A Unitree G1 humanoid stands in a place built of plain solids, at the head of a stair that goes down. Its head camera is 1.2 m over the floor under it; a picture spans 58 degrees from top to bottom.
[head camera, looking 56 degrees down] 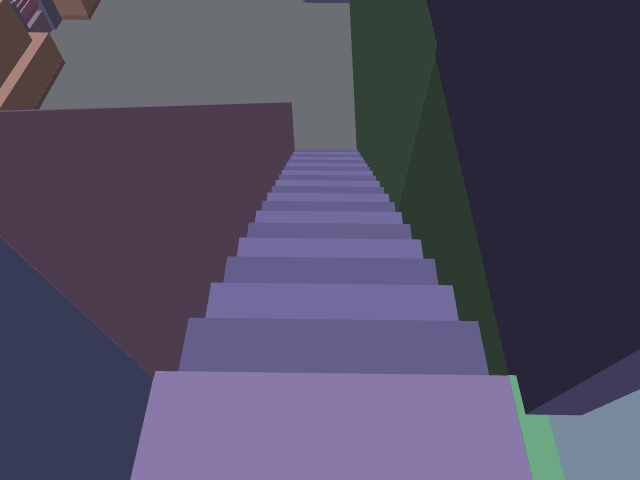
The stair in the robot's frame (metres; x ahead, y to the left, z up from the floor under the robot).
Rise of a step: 0.19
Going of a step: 0.24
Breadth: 1.00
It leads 1 degrees to the right of straight ahead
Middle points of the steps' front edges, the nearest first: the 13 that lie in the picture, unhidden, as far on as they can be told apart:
0.37 -0.04 0.00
0.61 -0.04 -0.19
0.85 -0.05 -0.38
1.10 -0.05 -0.58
1.34 -0.05 -0.77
1.59 -0.06 -0.96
1.83 -0.06 -1.16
2.07 -0.06 -1.35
2.32 -0.07 -1.54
2.56 -0.07 -1.74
2.81 -0.07 -1.93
3.05 -0.08 -2.12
3.29 -0.08 -2.31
